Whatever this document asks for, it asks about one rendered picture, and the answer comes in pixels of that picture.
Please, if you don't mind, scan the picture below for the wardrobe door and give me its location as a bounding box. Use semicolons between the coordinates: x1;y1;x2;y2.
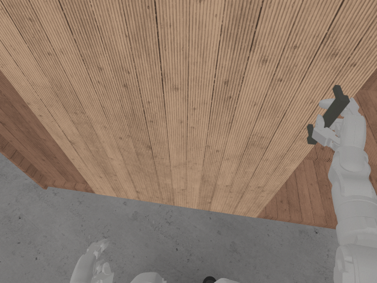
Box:
0;0;377;218
0;70;88;185

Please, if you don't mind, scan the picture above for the robot left hand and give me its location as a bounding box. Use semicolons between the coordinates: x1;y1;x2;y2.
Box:
70;239;114;283

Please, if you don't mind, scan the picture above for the right robot forearm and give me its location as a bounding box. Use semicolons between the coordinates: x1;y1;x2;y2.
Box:
328;146;377;248

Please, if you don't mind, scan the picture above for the right robot upper arm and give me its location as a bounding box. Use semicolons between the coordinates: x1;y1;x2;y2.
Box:
333;243;377;283

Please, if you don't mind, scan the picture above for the robot right hand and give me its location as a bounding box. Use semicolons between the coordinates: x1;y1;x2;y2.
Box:
312;97;366;151

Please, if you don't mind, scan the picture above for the handle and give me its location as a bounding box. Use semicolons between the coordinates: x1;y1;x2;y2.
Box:
307;85;350;145

